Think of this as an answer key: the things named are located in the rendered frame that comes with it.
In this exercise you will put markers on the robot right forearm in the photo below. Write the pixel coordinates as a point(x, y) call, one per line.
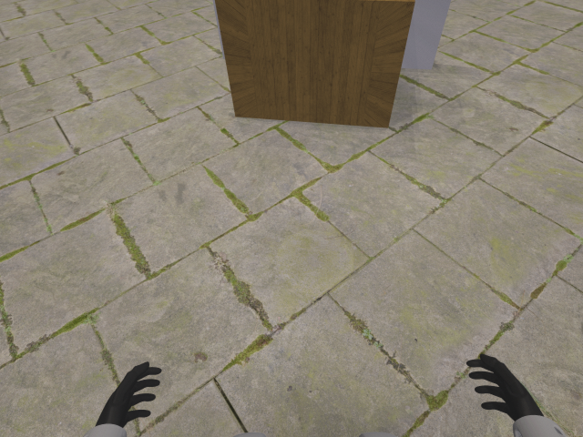
point(536, 426)

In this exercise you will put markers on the pedestal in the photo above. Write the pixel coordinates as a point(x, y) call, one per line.
point(321, 61)

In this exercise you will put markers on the robot left hand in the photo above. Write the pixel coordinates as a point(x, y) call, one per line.
point(121, 400)

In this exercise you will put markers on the robot right hand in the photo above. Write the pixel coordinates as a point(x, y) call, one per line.
point(518, 401)

